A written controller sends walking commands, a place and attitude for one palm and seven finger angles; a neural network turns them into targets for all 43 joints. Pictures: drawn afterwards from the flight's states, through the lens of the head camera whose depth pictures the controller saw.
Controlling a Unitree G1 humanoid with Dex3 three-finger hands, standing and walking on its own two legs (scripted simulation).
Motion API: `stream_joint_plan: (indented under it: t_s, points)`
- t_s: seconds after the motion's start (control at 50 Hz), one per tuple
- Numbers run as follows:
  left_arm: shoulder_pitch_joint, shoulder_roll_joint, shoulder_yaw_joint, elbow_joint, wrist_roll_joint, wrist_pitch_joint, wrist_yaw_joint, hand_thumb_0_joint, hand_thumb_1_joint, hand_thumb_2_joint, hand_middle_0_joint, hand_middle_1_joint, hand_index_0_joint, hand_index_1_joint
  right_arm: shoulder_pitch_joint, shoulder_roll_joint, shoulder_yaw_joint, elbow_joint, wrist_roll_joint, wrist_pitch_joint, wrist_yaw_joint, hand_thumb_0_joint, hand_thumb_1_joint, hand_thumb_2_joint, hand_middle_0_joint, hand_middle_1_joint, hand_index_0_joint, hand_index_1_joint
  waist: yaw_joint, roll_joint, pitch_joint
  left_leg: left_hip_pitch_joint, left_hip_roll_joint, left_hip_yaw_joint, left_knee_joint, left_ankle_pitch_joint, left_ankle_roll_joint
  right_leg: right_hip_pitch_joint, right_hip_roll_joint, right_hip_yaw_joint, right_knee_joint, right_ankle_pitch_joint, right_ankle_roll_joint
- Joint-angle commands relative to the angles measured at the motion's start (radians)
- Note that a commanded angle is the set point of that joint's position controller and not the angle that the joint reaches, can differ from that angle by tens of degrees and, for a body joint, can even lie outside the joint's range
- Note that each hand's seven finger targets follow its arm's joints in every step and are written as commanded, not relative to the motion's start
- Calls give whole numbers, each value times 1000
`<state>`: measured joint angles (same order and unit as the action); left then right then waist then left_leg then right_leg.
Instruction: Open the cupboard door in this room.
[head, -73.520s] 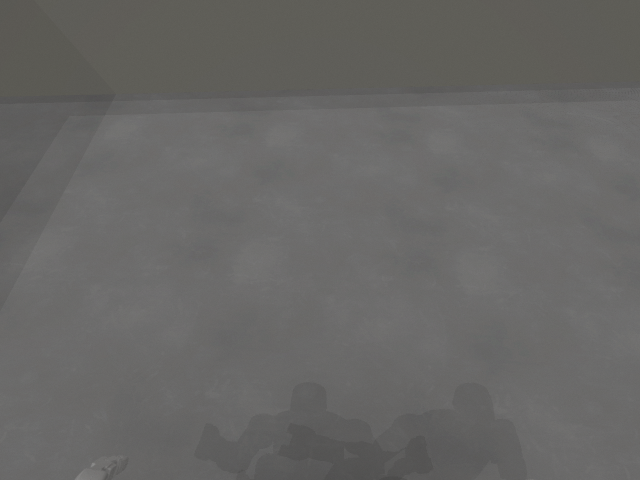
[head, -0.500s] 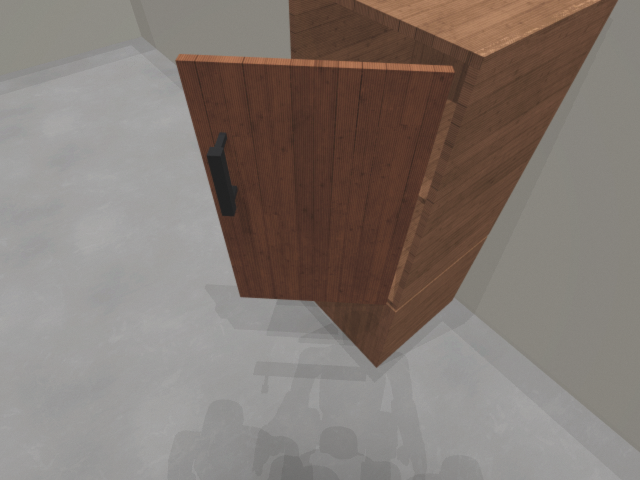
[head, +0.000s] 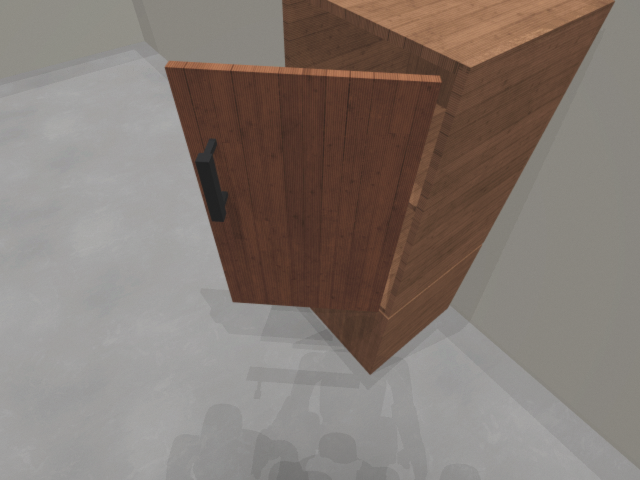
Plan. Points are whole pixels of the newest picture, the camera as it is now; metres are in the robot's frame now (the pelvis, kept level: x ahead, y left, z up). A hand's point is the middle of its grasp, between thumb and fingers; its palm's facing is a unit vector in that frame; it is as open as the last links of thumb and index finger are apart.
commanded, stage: come to a stop and stand still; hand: left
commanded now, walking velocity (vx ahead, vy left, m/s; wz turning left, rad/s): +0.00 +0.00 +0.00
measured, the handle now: (215, 181) +0.52 +0.21 +0.06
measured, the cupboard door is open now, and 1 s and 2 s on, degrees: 47 47 47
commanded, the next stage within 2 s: look again from close up in 0.16 s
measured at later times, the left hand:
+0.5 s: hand out of the picture +0.00 +0.16 -0.18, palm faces +0.02 -0.98 -0.19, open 7.3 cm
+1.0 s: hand (167, 457) +0.15 +0.19 -0.04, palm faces +0.26 -0.96 -0.13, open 7.5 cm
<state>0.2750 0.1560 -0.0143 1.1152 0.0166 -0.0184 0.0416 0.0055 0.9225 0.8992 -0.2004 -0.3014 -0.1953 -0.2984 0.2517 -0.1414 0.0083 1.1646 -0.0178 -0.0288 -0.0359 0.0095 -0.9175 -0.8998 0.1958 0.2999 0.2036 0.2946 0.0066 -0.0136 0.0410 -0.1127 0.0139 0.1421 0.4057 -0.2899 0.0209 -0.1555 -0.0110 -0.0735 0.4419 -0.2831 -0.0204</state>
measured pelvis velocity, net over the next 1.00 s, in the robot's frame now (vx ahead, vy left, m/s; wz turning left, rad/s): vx -0.03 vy -0.01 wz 0.06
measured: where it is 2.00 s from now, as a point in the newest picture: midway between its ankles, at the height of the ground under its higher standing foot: outside the picture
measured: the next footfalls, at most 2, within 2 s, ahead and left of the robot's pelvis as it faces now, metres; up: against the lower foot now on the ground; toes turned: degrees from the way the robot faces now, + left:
none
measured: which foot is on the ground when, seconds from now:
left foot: down 0.00-1.00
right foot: down 0.00-1.00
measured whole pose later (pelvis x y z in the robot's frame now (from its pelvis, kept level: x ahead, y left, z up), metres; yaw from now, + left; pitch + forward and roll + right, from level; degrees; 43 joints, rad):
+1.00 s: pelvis -0.03 -0.01 -0.01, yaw +4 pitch +3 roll +0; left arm 0.39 0.18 0.06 0.24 -0.17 -0.15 0.04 0.02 0.89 0.87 -0.20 -0.34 -0.20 -0.33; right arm 0.29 -0.24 -0.02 0.84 0.02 -0.24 -0.06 0.02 -0.92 -0.90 0.20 0.30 0.21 0.29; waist -0.03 0.03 -0.02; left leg -0.30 0.01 0.08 0.57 -0.31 0.02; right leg -0.31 -0.04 -0.13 0.58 -0.32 -0.03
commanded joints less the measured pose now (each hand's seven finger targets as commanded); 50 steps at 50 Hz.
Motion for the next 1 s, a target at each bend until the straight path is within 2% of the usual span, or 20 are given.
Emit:
stream_joint_plan:
  t_s: [0.0,0.14,0.26,0.3,0.44,0.56,0.64,0.78,0.8,0.82,0.84,0.86,0.88,0.9,0.92,0.94,0.96,0.98]
  points:
    - [68,98,22,-24,-4,-15,2,0,900,900,-200,-300,-200,-300,60,-97,-13,-24,5,-7,-2,0,-900,-900,200,300,200,300,-1,0,1,-4,115,-116,-64,248,12,-10,-119,117,-62,334,-28]
    - [59,106,25,-28,-4,-17,2,0,900,900,-200,-300,-200,-300,65,-102,-15,-23,5,-8,-3,0,-900,-900,200,300,200,300,-3,4,-16,6,118,-117,-65,272,10,5,-119,110,-63,352,-29]
    - [57,103,26,-28,-2,-16,1,0,900,900,-200,-300,-200,-300,62,-96,-14,-21,5,-7,-3,0,-900,-900,200,300,200,300,0,0,22,-12,117,-119,-78,239,11,-8,-115,107,-80,309,-26]
    - [58,106,25,-27,-5,-16,0,0,900,900,-200,-300,-200,-300,57,-103,-13,-22,3,-6,-3,0,-900,-900,200,300,200,300,0,15,10,-6,117,-122,-78,236,9,-6,-117,113,-81,304,-29]
    - [55,115,27,-28,-5,-20,-1,0,900,900,-200,-300,-200,-300,55,-110,-17,-24,4,-7,-2,0,-900,-900,200,300,200,300,-3,6,-11,5,118,-119,-75,245,6,4,-120,115,-82,338,-29]
    - [56,107,27,-28,-3,-18,-1,0,900,900,-200,-300,-200,-300,51,-102,-16,-22,5,-6,-2,0,-900,-900,200,300,200,300,0,6,24,-9,119,-119,-87,223,8,-14,-114,113,-94,290,-27]
    - [55,114,29,-27,-4,-20,-2,0,900,900,-200,-300,-200,-300,51,-113,-17,-25,3,-8,-2,0,-900,-900,200,300,200,300,-1,11,-2,1,120,-121,-85,233,6,-2,-118,114,-93,302,-29]
    - [52,114,29,-26,-3,-20,-2,0,900,900,-200,-300,-200,-300,53,-113,-17,-23,4,-8,-2,0,-900,-900,200,300,200,300,-1,5,2,-2,120,-124,-90,234,6,-3,-116,113,-94,294,-27]
    - [137,112,23,13,6,-30,40,0,900,900,-200,-300,-200,-300,-35,-130,-23,-100,17,-11,8,0,-900,-900,200,300,200,300,25,18,30,-100,121,-63,166,285,-23,-25,-185,173,-61,758,30]
    - [-588,340,135,-1493,-212,-241,11,0,877,890,-202,-315,-202,-315,14,-297,-31,-448,70,-154,-36,0,-900,-900,200,300,200,300,-89,178,-450,147,-3,-122,15,419,6,101,-74,106,17,610,-10]
    - [-196,283,136,-1265,-130,-196,52,0,853,880,-203,-330,-203,-330,-66,-224,-23,-411,52,-232,-64,0,-900,-900,200,300,200,300,4,317,-467,185,25,-111,13,584,13,69,-22,85,61,389,-35]
    - [68,68,25,-1108,-160,-65,76,0,830,870,-205,-345,-205,-345,-63,-177,-38,-420,73,-257,-55,0,-900,-900,200,300,200,300,-23,255,-289,99,55,-138,19,600,-16,-63,-18,17,61,194,-17]
    - [68,-31,-18,-1074,-188,-55,51,0,807,860,-207,-360,-207,-360,-31,-199,-41,-390,72,-258,-52,0,-900,-900,200,300,200,300,-49,76,-149,27,57,-142,40,497,-6,-138,-9,-9,43,191,-1]
    - [-29,33,36,-1113,-198,-104,31,0,783,850,-208,-375,-208,-375,-52,-243,-60,-451,62,-273,-43,0,-900,-900,200,300,200,300,-71,-12,-54,-64,35,-163,82,364,4,-201,-7,-22,40,193,6]
    - [-29,69,79,-1095,-197,-160,3,0,760,840,-210,-390,-210,-390,-39,-262,-72,-476,43,-281,-38,0,-900,-900,200,300,200,300,-80,-93,-69,-129,14,-156,126,265,4,-254,-4,-30,58,160,9]
    - [42,44,94,-1009,-208,-220,-34,0,737,830,-212,-405,-212,-405,-38,-257,-78,-502,31,-285,-34,0,-900,-900,200,300,200,300,-70,-179,-62,-207,4,-156,175,189,2,-318,-2,-36,95,103,14]
    - [152,24,107,-940,-216,-281,-81,0,713,820,-213,-420,-213,-420,-57,-251,-83,-539,33,-292,-19,0,-900,-900,200,300,200,300,-24,-136,-66,-260,-11,-142,209,153,-10,-330,-6,-28,136,78,7]
    - [240,0,117,-896,-232,-348,-134,0,690,810,-215,-435,-215,-435,-71,-241,-84,-570,27,-293,-6,0,-900,-900,200,300,200,300,11,-202,-112,-330,-20,-137,249,125,-19,-343,-1,-30,195,58,2]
